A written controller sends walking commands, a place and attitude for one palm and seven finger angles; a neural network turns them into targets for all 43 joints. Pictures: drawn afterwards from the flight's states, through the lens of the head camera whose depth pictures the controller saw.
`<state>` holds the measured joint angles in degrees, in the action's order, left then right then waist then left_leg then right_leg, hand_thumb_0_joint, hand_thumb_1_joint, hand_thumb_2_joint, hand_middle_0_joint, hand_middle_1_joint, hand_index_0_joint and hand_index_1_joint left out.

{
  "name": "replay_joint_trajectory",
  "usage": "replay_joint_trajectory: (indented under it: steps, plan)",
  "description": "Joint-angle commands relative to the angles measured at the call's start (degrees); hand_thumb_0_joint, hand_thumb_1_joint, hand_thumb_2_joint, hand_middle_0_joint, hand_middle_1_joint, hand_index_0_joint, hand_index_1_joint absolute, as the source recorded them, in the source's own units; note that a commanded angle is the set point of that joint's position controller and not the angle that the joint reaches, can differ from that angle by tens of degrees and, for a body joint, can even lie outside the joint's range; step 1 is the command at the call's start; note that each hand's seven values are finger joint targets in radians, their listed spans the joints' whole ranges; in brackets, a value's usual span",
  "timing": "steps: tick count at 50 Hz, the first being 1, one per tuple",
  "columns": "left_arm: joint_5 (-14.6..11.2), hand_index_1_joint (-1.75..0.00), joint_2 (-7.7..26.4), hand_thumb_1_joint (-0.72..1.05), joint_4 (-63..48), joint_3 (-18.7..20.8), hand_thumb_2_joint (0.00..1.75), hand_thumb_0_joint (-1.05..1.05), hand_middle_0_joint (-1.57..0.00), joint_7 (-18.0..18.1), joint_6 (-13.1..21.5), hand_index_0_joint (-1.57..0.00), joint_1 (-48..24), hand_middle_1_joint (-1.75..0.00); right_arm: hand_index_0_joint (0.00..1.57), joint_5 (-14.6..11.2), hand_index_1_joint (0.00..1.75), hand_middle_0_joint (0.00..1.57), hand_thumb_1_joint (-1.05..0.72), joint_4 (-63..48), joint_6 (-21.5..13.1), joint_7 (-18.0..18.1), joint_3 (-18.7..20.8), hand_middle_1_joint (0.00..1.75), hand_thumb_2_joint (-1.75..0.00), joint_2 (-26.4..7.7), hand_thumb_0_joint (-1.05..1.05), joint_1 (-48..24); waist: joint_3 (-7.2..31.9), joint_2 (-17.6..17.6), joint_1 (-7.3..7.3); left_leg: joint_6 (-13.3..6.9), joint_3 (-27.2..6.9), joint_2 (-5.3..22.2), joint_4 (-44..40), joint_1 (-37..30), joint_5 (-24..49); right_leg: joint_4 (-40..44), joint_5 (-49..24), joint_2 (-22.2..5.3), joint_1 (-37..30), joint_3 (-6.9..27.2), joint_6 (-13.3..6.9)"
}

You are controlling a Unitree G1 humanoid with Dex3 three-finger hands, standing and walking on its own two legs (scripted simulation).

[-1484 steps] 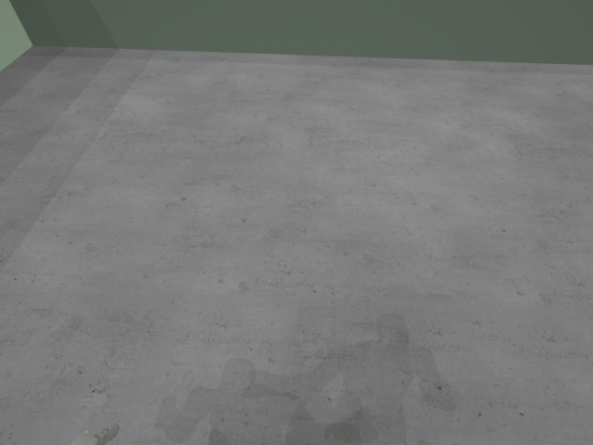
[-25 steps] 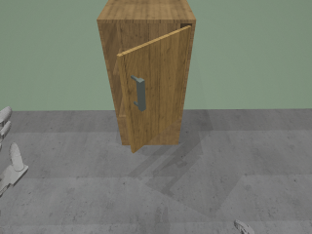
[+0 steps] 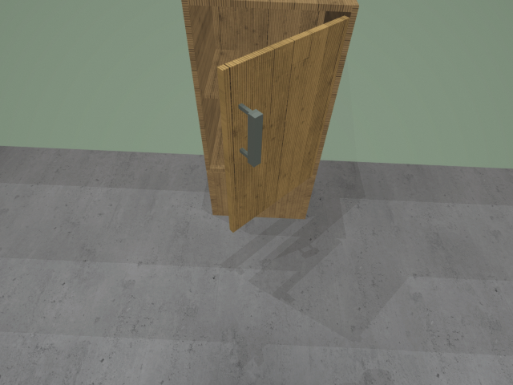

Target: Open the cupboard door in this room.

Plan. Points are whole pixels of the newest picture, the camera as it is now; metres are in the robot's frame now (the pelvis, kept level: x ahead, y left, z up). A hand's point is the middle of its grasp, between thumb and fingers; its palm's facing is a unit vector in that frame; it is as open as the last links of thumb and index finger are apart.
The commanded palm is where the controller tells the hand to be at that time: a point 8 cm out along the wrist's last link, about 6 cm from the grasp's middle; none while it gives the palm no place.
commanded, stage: let the arm hang, fingers relaxed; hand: left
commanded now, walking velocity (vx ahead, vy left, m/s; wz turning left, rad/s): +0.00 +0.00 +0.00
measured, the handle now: (248, 135) +0.64 +0.07 -0.01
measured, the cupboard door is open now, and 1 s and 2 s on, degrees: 44 44 44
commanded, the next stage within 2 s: look to check the result in 0.64 s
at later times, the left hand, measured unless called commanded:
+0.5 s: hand out of the picture +0.01 +0.18 -0.17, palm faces +0.01 -0.98 -0.20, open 7.3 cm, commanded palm none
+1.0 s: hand out of the picture +0.00 +0.18 -0.17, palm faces +0.01 -0.98 -0.19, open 7.4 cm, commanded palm none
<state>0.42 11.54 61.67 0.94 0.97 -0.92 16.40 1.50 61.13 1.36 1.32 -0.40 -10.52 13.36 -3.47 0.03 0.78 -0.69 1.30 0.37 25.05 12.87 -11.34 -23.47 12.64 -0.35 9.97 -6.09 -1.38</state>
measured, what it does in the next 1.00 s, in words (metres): stands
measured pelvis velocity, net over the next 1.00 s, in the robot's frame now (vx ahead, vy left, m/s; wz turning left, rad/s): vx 0.01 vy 0.01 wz -0.02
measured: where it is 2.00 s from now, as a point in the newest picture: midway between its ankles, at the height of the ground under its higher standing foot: outside the picture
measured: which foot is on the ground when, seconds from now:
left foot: down 0.00-1.00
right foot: down 0.00-1.00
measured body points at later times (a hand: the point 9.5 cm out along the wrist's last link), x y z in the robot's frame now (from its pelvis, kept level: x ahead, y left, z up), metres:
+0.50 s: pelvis +0.00 +0.01 +0.00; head +0.01 +0.00 +0.45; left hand +0.01 +0.23 -0.16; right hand -0.01 -0.20 -0.17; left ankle +0.02 +0.11 -0.74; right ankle +0.00 -0.10 -0.74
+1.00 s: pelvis +0.01 +0.01 +0.00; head +0.02 +0.00 +0.45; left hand +0.00 +0.23 -0.16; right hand +0.00 -0.21 -0.16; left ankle +0.02 +0.11 -0.74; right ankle +0.00 -0.10 -0.74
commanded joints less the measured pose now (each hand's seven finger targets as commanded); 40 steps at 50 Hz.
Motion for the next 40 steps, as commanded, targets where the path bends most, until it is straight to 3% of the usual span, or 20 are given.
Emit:
replay_joint_trajectory:
  steps: [1,6,14,22,27,40]
  plan:
    - [0.17,-0.30,5.83,0.90,-0.04,0.68,0.90,0.00,-0.20,0.30,1.61,-0.20,0.07,-0.30,0.20,-0.40,0.30,0.20,-0.90,-0.45,-1.49,0.35,1.38,0.30,-0.90,-6.19,0.00,1.66,2.19,1.37,-0.84,-1.34,-5.88,5.77,-7.41,-1.34,1.99,6.08,-0.61,-6.01,-0.81,6.19,-1.22]
    - [0.12,-0.30,5.82,0.90,2.55,0.35,0.90,0.00,-0.20,0.47,1.41,-0.20,0.91,-0.30,0.20,-0.46,0.30,0.20,-0.90,1.60,-1.40,0.43,1.14,0.30,-0.90,-6.04,0.00,2.89,0.42,-0.47,-0.79,-1.33,-5.51,5.58,-8.36,-1.44,0.65,6.29,1.31,-6.14,0.46,5.90,-1.05]
    - [0.14,-0.30,4.54,0.90,3.65,0.26,0.90,0.00,-0.20,0.78,1.16,-0.20,1.61,-0.30,0.20,-0.26,0.30,0.20,-0.90,3.36,-1.46,0.45,0.90,0.30,-0.90,-4.29,0.00,4.45,-1.07,0.25,-0.82,-1.28,-5.70,5.30,-9.40,-0.18,-0.68,5.17,1.62,-6.07,1.09,6.09,-0.81]
    - [0.13,-0.30,3.50,0.90,3.34,0.39,0.90,0.00,-0.20,1.07,1.51,-0.20,2.00,-0.30,0.20,-0.27,0.30,0.20,-0.90,3.92,-1.71,0.45,0.95,0.30,-0.90,-2.63,0.00,5.24,-0.48,0.21,-0.86,-1.15,-4.71,4.92,-7.88,-0.95,3.08,5.01,-0.48,-6.34,0.83,6.21,-0.74]
    - [0.18,-0.30,3.13,0.90,3.16,0.46,0.90,0.00,-0.20,1.09,1.42,-0.20,1.83,-0.30,0.20,-0.26,0.30,0.20,-0.90,4.03,-1.56,0.48,1.05,0.30,-0.90,-2.06,0.00,5.66,-2.78,-0.01,-0.99,-1.02,-4.50,4.86,-8.37,0.49,0.55,5.47,1.00,-6.19,1.88,6.46,-0.78]
    - [0.08,-0.30,3.09,0.90,3.12,0.60,0.90,0.00,-0.20,1.06,1.77,-0.20,2.36,-0.30,0.20,-0.39,0.30,0.20,-0.90,3.88,-1.89,0.67,1.19,0.30,-0.90,-2.55,0.00,5.63,-0.38,-0.05,-1.09,-1.25,-4.61,5.09,-7.42,-2.03,4.03,5.19,-1.43,-6.26,1.08,6.76,-0.88]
